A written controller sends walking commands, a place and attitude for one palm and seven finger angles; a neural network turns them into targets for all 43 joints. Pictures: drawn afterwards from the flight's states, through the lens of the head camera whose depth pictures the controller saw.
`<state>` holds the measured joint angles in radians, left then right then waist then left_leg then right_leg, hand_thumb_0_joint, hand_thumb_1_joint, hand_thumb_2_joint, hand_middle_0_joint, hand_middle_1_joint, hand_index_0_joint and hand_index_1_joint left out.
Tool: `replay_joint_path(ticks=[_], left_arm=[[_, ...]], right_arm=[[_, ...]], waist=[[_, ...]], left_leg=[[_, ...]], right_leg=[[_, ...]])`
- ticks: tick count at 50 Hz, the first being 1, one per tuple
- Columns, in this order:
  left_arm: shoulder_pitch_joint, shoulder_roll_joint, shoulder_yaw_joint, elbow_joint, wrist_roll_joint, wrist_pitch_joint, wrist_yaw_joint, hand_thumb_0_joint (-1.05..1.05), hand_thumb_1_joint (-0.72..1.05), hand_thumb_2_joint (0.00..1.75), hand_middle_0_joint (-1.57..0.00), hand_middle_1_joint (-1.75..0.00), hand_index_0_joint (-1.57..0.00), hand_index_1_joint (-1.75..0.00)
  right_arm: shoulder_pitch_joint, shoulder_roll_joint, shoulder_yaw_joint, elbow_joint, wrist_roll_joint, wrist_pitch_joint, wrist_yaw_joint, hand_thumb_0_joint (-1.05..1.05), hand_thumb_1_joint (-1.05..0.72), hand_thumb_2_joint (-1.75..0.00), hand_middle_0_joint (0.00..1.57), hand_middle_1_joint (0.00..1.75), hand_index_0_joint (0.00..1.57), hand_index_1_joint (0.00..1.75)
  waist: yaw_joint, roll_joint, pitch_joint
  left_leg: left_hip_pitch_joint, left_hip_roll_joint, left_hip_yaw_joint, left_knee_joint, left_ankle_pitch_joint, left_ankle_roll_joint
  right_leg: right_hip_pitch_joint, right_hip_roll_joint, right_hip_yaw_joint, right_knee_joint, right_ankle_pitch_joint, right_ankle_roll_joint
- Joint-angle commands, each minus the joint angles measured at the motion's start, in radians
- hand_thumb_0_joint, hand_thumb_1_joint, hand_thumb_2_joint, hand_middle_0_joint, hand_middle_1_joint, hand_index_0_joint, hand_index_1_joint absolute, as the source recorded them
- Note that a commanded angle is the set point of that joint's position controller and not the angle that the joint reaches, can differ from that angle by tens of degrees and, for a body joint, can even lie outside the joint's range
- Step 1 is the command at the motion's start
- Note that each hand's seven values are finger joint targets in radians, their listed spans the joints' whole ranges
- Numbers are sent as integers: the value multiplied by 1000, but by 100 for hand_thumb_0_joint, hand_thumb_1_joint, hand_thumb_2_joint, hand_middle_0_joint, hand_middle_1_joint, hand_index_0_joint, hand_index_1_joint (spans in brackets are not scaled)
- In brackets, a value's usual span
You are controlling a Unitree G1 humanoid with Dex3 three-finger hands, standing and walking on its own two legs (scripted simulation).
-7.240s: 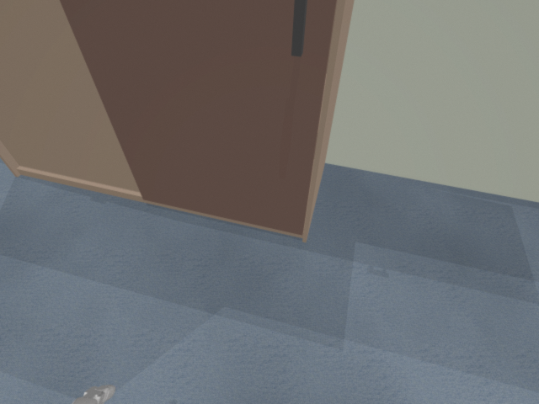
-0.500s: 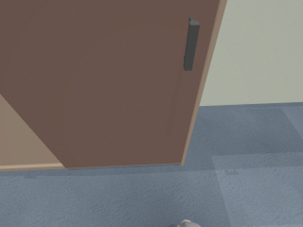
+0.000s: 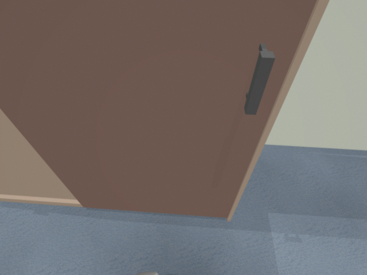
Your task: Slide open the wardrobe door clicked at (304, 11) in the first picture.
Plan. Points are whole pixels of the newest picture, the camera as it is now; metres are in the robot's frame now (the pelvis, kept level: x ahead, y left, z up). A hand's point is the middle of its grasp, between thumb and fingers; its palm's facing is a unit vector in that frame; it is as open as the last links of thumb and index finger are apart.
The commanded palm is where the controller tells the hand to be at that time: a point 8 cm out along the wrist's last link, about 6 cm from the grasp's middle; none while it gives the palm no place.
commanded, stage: come to a stop and stand still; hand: right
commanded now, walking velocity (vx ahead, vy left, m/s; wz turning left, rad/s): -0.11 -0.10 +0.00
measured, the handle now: (256, 80) +0.49 -0.12 +0.18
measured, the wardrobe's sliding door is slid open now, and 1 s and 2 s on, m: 0.00 0.00 0.00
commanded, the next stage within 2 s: look again from close up in 1.20 s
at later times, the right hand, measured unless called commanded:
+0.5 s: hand out of the picture -0.02 -0.17 -0.16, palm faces +0.10 +0.96 -0.25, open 7.3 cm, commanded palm none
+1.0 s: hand out of the picture -0.02 -0.15 -0.18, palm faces +0.01 +0.98 -0.21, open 7.2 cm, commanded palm none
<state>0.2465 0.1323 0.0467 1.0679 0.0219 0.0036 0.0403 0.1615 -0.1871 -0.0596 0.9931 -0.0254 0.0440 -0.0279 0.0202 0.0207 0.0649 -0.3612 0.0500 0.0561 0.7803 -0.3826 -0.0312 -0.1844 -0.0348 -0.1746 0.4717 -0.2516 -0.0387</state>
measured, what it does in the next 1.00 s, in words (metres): steps on the spot: left foot, then right foot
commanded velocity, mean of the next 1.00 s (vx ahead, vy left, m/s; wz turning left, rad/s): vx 0.05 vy -0.03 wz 0.00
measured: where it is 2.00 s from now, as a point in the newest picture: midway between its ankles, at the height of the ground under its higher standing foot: outside the picture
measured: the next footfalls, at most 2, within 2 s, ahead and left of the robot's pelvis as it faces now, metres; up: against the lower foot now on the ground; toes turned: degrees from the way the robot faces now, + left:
left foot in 0.06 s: +0.06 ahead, +0.13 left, +0.00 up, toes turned +5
right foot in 0.56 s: -0.04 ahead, -0.11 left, +0.00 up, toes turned -2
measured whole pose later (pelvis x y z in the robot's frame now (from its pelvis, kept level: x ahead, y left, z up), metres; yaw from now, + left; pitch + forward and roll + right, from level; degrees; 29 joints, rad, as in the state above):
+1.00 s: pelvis -0.02 +0.02 -0.01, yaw +0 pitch +0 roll +1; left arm 0.33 0.12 0.01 1.09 0.01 -0.02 0.02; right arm 0.28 -0.13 -0.01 1.13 -0.02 -0.05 -0.04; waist 0.03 -0.03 0.04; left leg -0.26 -0.01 0.07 0.55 -0.30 0.03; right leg -0.17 -0.04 -0.02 0.55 -0.38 0.01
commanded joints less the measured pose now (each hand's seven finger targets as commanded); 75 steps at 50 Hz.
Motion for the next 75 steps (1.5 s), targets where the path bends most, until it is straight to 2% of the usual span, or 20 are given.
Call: replay_joint_path(ticks=[1, 2, 3, 4, 5, 8, 16, 21, 25, 26, 28, 29, 33, 39, 41, 42, 45, 50, 54, 75], left_arm=[[30, 176, 45, -51, 2, 3, -2, 0, 90, 90, -20, -30, -20, -30], [37, 157, 43, -52, -3, 4, -7, 0, 90, 90, -20, -30, -20, -30], [71, 108, 39, -61, -12, 4, -14, 0, 90, 90, -20, -30, -20, -30], [66, 65, 31, -79, -16, 10, -19, 0, 90, 90, -20, -30, -20, -30], [39, 76, 31, -86, -13, 35, -11, 0, 90, 90, -20, -30, -20, -30], [51, 94, 36, -57, -8, 50, -15, 0, 90, 90, -20, -30, -20, -30], [14, 113, 32, -86, 1, 48, -40, 0, 90, 90, -20, -30, -20, -30], [22, 103, 15, -90, -3, 26, -41, 0, 90, 90, -20, -30, -20, -30], [182, 85, 0, -27, -7, 8, -31, 0, 90, 90, -20, -30, -20, -30], [213, 107, -2, -15, -4, -2, -26, 0, 90, 90, -20, -30, -20, -30], [150, 208, 9, -51, 6, -6, -13, 0, 90, 90, -20, -30, -20, -30], [69, 207, 7, -61, 5, -10, -12, 0, 90, 90, -20, -30, -20, -30], [47, 161, -12, -45, -2, -24, 3, 0, 90, 90, -20, -30, -20, -30], [125, 151, -3, 11, 0, -27, 10, 0, 90, 90, -20, -30, -20, -30], [0, 145, -13, -30, -20, -50, -8, 0, 90, 90, -20, -30, -20, -30], [61, 56, -26, -72, -9, -36, -15, 0, 90, 90, -20, -30, -20, -30], [140, 40, -31, -45, -3, -30, -25, 0, 90, 90, -20, -30, -20, -30], [168, 63, -37, 2, -6, -52, -4, 0, 90, 90, -20, -30, -20, -30], [162, 71, -37, 2, -8, -40, 5, 0, 90, 90, -20, -30, -20, -30], [112, 114, -41, 25, -7, -39, -1, 0, 90, 90, -20, -30, -20, -30]], right_arm=[[120, -48, -9, -31, 6, -20, -7, 0, -90, -90, 20, 30, 20, 30], [140, -69, -10, -24, 4, -32, -8, 0, -90, -90, 20, 30, 20, 30], [149, -132, -16, -26, -4, -47, -15, 0, -90, -90, 20, 30, 20, 30], [142, -177, -19, -23, -2, -54, -14, 0, -90, -90, 20, 30, 20, 30], [159, -185, -25, -25, 4, -57, -15, 0, -90, -90, 20, 30, 20, 30], [44, -149, -22, -45, 5, -49, -24, 0, -90, -90, 20, 30, 20, 30], [100, -162, -33, -42, -3, -49, -14, 0, -90, -90, 20, 30, 20, 30], [118, -183, -39, -23, -9, -47, -5, 0, -90, -90, 20, 30, 20, 30], [66, -156, -27, 1, 4, -37, -3, 0, -90, -90, 20, 30, 20, 30], [61, -121, -16, 1, 10, -35, -2, 0, -90, -90, 20, 30, 20, 30], [93, -35, 4, -7, 16, -34, 11, 0, -90, -90, 20, 30, 20, 30], [73, -39, 5, 2, 2, -29, 15, 0, -90, -90, 20, 30, 20, 30], [121, -45, 3, 47, -3, -30, 30, 0, -90, -90, 20, 30, 20, 30], [120, -5, 20, 58, 13, -51, 24, 0, -90, -90, 20, 30, 20, 30], [291, -59, 29, 163, 6, -83, -37, 0, -90, -90, 20, 30, 20, 30], [262, -108, 29, 128, 10, -95, -27, 0, -90, -90, 20, 30, 20, 30], [182, -83, 25, 93, 8, -121, -23, 0, -90, -90, 20, 30, 20, 30], [173, -50, 39, 96, 18, -103, -23, 0, -90, -90, 20, 30, 20, 30], [174, -51, 43, 104, 18, -96, -20, 0, -90, -90, 20, 30, 20, 30], [146, -94, 32, 68, 15, -81, -9, 0, -90, -90, 20, 30, 20, 30]], waist=[[-36, -168, -80], [-46, -115, -104], [-34, 63, -139], [-31, 174, -123], [-60, 217, -167], [-20, 68, -109], [-64, 143, -60], [-71, 162, -76], [7, 133, -81], [18, 37, -70], [-8, -226, 31], [-16, -283, 73], [-39, -172, 116], [-19, -153, 24], [-97, -72, -4], [-27, 40, -17], [2, 223, -139], [-10, -171, -98], [-6, -17, -36], [-19, -31, 8]], left_leg=[[119, 3, 8, -252, 159, 12], [184, 29, -9, -369, 316, 14], [293, 170, -166, -390, 662, 58], [297, 335, -252, -371, 954, 161], [243, 372, -307, -401, 961, 234], [209, 301, -236, -412, 750, 245], [166, 248, -264, -540, 130, 178], [155, 231, -288, -593, 2, 181], [-12, 142, -197, -568, -119, 91], [-65, 92, -157, -492, -131, 59], [-86, -19, 2, -225, -7, 9], [-52, -14, -5, -137, 0, 4], [-105, -12, -36, 48, 39, 2], [65, -18, 11, -272, 71, -5], [179, 79, -122, -409, 490, 43], [165, 162, -219, -447, 354, 93], [232, 171, -225, -419, 494, 160], [231, 63, -87, -245, 564, 90], [216, 71, -86, -280, 596, 87], [206, 71, -102, -357, 360, 87]], right_leg=[[35, -243, 195, -23, 585, -82], [17, -191, 164, 38, 460, -36], [-86, -101, 100, 158, 206, 26], [-190, -1, 60, 267, -256, 66], [-174, 8, 147, 400, -388, 65], [-247, 6, 205, 615, -260, 77], [-238, -2, 178, 444, -153, 94], [-125, 16, 139, 212, -192, 71], [158, 38, 103, -98, -42, 49], [191, -11, 160, -175, -74, 37], [-24, -267, 466, -370, -403, -55], [-133, -284, 515, -424, -476, -79], [-69, -206, 369, -360, -174, -79], [51, -192, 304, -157, 332, -85], [-66, -121, 165, 144, 320, 23], [-120, -16, 158, 124, -108, 40], [-101, -3, 158, 180, -172, 39], [-2, -81, 210, 6, 424, 23], [-16, -68, 204, -21, 277, 29], [-21, -58, 211, -109, 121, 18]])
